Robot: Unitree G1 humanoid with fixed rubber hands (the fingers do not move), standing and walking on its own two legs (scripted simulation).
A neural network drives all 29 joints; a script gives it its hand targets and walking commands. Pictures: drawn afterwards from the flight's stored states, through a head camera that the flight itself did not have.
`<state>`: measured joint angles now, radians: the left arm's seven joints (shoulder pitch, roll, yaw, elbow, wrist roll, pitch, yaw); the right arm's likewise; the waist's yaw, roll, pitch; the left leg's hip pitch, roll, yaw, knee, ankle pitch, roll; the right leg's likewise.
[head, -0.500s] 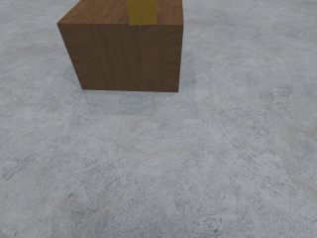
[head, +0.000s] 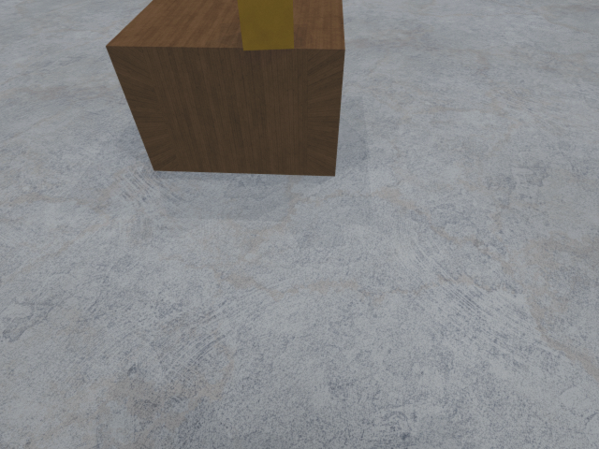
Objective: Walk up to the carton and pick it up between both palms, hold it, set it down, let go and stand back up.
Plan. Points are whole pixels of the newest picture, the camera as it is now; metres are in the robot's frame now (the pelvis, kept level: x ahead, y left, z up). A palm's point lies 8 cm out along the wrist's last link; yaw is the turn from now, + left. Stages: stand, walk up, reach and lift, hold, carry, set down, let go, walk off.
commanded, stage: walk up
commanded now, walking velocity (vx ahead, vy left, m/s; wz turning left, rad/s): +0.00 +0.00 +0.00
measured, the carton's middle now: (266, 5) +1.64 +0.11 +0.00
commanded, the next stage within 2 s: none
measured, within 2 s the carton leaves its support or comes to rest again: neither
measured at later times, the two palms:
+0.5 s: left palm out of the picture -0.02 +0.33 -0.14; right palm out of the picture +0.15 -0.21 -0.09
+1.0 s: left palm (121, 320) +0.39 +0.34 -0.14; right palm out of the picture +0.12 -0.07 -0.11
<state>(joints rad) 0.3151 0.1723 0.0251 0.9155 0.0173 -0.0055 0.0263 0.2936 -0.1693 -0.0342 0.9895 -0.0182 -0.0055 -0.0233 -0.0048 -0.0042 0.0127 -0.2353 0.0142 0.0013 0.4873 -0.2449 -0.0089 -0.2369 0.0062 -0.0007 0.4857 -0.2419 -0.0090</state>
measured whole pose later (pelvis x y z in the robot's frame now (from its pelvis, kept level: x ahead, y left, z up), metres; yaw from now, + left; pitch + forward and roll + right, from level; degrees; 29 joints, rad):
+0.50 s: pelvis +0.06 +0.07 +0.00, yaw +2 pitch -3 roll -1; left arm 0.49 0.27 0.03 1.04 0.06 -0.05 0.02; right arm 0.27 -0.30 -0.05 0.87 -0.04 -0.02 0.05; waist 0.03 -0.03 -0.01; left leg -0.42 0.08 0.06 0.74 -0.30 -0.02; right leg -0.05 -0.08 0.01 0.40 -0.37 -0.03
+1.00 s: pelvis +0.26 +0.13 +0.00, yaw +2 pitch -2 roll -1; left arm 0.12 0.20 0.01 0.91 0.05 -0.01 -0.05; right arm 0.66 -0.12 0.02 1.00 -0.04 -0.11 -0.01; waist -0.07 -0.05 0.09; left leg 0.12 -0.01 0.08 0.32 -0.39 0.04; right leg -0.59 -0.05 -0.11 0.68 0.06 -0.04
